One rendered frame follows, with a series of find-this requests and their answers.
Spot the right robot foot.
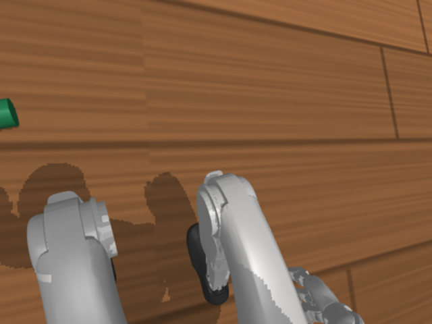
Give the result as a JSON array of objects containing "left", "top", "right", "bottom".
[{"left": 186, "top": 223, "right": 229, "bottom": 305}]

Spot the right robot arm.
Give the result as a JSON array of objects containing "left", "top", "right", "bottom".
[{"left": 322, "top": 302, "right": 365, "bottom": 324}]

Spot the can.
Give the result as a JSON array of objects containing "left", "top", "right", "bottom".
[{"left": 0, "top": 99, "right": 19, "bottom": 129}]

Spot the right robot hand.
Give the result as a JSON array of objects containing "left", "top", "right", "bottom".
[{"left": 287, "top": 266, "right": 339, "bottom": 324}]

